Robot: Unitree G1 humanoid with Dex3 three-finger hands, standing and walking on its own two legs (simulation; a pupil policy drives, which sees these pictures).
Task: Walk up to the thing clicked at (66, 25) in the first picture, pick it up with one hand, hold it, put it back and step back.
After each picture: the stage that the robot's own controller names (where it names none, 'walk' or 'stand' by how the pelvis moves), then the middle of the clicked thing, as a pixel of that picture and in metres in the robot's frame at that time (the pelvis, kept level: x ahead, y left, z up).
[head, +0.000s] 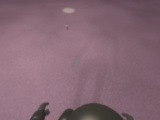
stand; (66, 27) +2.19 +0.63 -0.72
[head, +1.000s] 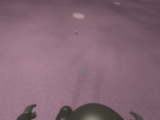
walk; (75, 32) +2.10 +0.29 -0.70
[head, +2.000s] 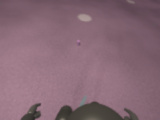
walk; (78, 43) +1.49 +0.16 -0.71
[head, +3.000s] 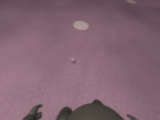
walk; (72, 61) +0.96 +0.22 -0.71
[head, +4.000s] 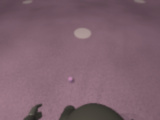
walk; (70, 80) +0.58 +0.26 -0.69
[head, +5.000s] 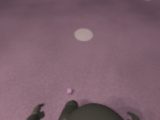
stand; (69, 91) +0.35 +0.24 -0.70
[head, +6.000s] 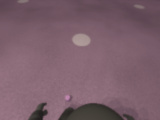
stand; (67, 98) +0.31 +0.22 -0.72
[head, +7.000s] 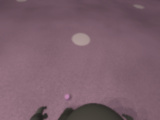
stand; (67, 97) +0.32 +0.22 -0.72
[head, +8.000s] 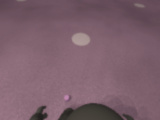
stand; (67, 98) +0.30 +0.23 -0.73
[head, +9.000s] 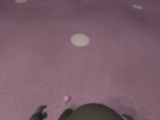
stand; (66, 99) +0.30 +0.23 -0.73
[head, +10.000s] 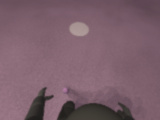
go down; (65, 90) +0.32 +0.23 -0.70
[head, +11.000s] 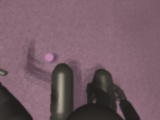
go down; (50, 58) +0.36 +0.30 -0.29
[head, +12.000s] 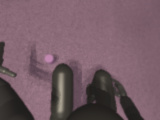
close in; (50, 59) +0.35 +0.31 -0.29
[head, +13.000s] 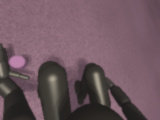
close in; (19, 63) +0.31 +0.33 -0.21
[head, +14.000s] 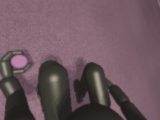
lift; (20, 62) +0.31 +0.32 -0.21
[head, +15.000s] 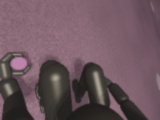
lift; (19, 64) +0.30 +0.32 -0.21
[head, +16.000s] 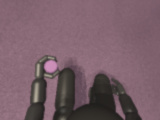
lift; (52, 68) +0.29 +0.25 -0.04
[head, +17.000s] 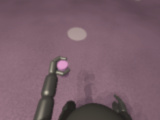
lift; (63, 69) +0.33 +0.17 +0.03
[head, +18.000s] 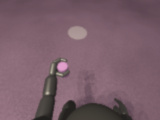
hold; (63, 70) +0.33 +0.17 +0.01
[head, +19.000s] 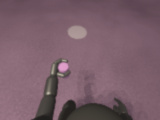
crouch; (64, 70) +0.33 +0.17 +0.00
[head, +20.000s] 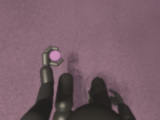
crouch; (56, 58) +0.39 +0.22 -0.08
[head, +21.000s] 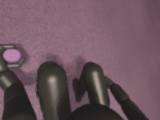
lower; (14, 57) +0.34 +0.34 -0.22
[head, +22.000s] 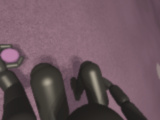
lower; (12, 57) +0.36 +0.33 -0.21
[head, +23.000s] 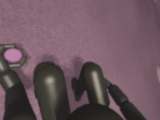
lower; (15, 57) +0.35 +0.33 -0.21
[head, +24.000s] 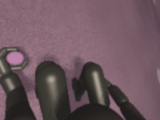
lower; (16, 60) +0.33 +0.32 -0.21
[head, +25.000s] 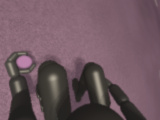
loosen; (24, 63) +0.31 +0.29 -0.22
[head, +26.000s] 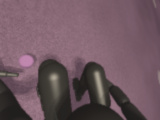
withdraw; (26, 62) +0.32 +0.29 -0.21
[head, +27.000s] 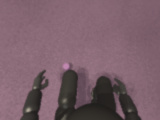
walk; (66, 67) +0.37 +0.23 -0.41
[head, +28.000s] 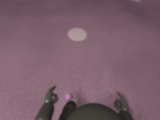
stand; (68, 97) +0.29 +0.19 -0.66
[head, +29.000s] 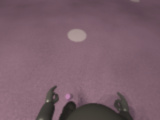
stand; (68, 97) +0.30 +0.20 -0.67
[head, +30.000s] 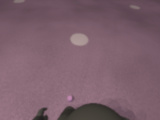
stand; (69, 99) +0.31 +0.18 -0.72
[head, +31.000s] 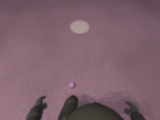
walk; (71, 85) +0.38 +0.21 -0.69
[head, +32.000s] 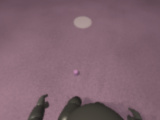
walk; (75, 73) +0.59 +0.19 -0.70
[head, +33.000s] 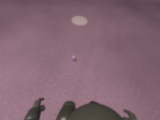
walk; (73, 58) +0.94 +0.21 -0.70
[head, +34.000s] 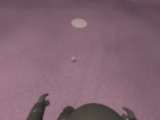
stand; (73, 60) +0.96 +0.23 -0.71
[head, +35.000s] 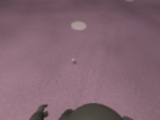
stand; (73, 61) +0.97 +0.25 -0.73
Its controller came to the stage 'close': yes
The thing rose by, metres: 0.71
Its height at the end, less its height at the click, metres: +0.00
